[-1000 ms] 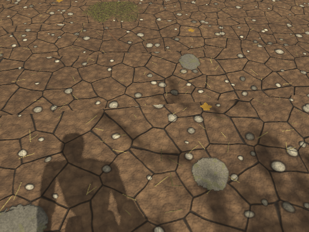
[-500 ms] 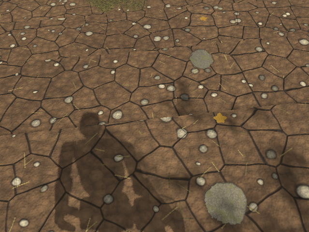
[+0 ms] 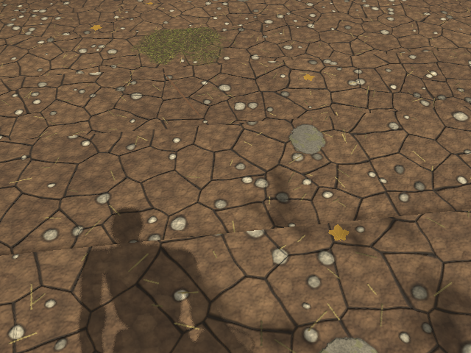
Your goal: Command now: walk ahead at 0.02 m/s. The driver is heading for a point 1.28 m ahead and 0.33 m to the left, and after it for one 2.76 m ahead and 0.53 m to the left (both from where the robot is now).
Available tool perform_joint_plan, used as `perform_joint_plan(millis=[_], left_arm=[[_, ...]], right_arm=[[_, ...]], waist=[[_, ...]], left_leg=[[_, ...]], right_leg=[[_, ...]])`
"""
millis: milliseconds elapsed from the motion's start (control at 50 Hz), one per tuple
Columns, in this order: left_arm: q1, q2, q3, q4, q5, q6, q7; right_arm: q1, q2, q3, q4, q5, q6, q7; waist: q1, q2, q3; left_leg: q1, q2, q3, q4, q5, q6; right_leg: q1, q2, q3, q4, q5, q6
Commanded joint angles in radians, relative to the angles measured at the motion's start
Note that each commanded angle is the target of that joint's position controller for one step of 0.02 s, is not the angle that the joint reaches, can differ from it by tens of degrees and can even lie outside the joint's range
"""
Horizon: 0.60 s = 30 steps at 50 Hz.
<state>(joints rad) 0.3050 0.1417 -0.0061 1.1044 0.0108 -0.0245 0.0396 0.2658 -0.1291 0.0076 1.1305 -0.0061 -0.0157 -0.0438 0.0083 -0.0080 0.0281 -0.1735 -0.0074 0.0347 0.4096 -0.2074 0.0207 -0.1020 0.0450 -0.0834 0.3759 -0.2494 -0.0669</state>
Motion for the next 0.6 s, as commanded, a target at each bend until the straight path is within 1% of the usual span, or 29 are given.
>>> perform_joint_plan(millis=[20,260,600], left_arm=[[0.084,0.061,0.010,0.008,-0.001,0.000,0.007],[0.095,0.052,0.005,0.039,-0.001,0.007,0.013],[0.127,0.030,-0.003,0.059,0.000,0.003,0.014]], right_arm=[[0.059,-0.080,-0.012,-0.004,-0.001,-0.005,-0.004],[0.093,-0.067,-0.007,0.026,-0.003,0.002,-0.007],[0.114,-0.053,-0.002,0.045,-0.001,0.007,-0.005]], waist=[[0.001,0.018,0.031],[-0.005,0.012,0.045],[-0.009,0.008,0.067]], left_leg=[[0.008,0.116,-0.123,-0.065,0.212,0.034],[0.020,0.110,-0.114,-0.073,0.205,0.036],[0.011,0.104,-0.110,-0.083,0.142,0.032]], right_leg=[[-0.020,-0.135,0.126,-0.067,0.169,-0.002],[-0.024,-0.144,0.129,-0.064,0.181,0.002],[-0.046,-0.148,0.138,-0.080,0.149,0.001]])
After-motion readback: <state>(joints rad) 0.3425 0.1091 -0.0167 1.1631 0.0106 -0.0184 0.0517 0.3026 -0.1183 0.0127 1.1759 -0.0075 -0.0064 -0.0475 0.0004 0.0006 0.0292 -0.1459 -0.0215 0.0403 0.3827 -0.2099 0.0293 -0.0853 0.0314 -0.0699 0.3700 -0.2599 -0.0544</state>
